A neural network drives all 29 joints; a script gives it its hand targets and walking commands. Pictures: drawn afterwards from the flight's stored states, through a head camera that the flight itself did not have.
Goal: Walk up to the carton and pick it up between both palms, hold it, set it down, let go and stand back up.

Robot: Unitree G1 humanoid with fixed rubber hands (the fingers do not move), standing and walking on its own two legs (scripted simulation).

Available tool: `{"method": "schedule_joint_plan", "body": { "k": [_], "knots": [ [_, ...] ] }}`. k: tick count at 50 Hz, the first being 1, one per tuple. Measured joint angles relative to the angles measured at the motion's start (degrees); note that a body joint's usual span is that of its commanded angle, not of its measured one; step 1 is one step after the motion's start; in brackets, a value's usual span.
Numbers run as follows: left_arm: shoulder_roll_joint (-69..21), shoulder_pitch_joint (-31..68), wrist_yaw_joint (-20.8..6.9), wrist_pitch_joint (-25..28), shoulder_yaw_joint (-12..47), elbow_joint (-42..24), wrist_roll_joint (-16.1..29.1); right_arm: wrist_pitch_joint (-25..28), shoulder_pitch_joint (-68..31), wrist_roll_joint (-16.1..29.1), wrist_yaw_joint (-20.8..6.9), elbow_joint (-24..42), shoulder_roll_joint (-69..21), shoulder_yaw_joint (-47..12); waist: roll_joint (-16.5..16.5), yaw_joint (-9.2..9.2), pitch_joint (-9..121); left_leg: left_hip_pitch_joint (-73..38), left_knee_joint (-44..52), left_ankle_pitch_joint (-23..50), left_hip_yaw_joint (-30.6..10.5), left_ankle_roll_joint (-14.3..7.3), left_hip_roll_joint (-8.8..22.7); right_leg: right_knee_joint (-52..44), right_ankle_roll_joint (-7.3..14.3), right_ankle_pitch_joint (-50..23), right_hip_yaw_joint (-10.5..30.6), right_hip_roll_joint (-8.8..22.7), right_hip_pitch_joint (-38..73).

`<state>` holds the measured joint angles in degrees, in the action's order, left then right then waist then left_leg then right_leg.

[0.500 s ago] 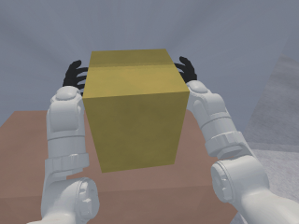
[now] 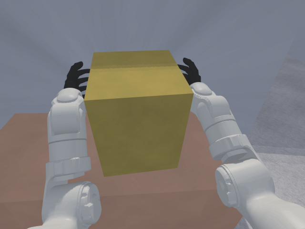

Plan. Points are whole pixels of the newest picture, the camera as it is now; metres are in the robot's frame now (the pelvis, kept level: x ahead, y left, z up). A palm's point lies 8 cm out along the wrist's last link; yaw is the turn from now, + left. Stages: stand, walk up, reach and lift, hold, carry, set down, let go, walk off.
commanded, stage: hold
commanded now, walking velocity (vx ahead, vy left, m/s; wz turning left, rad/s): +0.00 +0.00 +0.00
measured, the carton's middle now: (137, 112) +0.37 +0.01 +0.20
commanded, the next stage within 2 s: set down in 0.72 s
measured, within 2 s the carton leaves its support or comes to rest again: neither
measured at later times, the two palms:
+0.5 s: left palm (73, 93) +0.36 +0.16 +0.26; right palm (192, 87) +0.37 -0.13 +0.27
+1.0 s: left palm (69, 83) +0.37 +0.16 +0.28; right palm (190, 80) +0.38 -0.13 +0.28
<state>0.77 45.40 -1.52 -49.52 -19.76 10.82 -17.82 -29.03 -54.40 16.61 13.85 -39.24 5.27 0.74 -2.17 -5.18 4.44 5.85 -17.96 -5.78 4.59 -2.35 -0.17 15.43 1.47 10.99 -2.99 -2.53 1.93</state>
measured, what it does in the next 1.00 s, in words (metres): stands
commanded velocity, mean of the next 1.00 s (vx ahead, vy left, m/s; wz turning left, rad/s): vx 0.00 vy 0.00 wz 0.00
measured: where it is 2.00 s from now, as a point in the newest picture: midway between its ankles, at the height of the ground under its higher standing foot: outside the picture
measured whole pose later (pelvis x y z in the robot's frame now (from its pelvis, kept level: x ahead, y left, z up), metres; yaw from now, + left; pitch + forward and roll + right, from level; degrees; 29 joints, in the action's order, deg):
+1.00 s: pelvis +0.00 +0.00 +0.00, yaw +0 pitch -8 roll +0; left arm 0.6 50.5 -4.3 -40.8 -23.7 16.7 -21.3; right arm -20.5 -56.8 7.6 11.2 -43.4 1.9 8.2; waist -3.3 -4.6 2.3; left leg 2.8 -15.8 -4.9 4.3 -2.6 -0.8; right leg 14.8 1.4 11.1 -3.2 -2.1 4.3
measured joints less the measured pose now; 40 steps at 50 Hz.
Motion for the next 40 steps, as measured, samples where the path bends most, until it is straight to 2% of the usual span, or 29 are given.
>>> {"method": "schedule_joint_plan", "body": {
  "k": [40],
  "knots": [
    [0.0, 0.0, 0.0, 0.2, 0.0, 0.0, 0.0, 0.1, 0.0, 0.0, 0.0, 0.1, 0.0, 0.1, 0.0, -0.04, 0.0, 0.0, 0.0, 0.0, -0.1, 0.0, 0.0, 0.0, 0.0, 0.0, 0.0, 0.0, 0.0]
  ]
}}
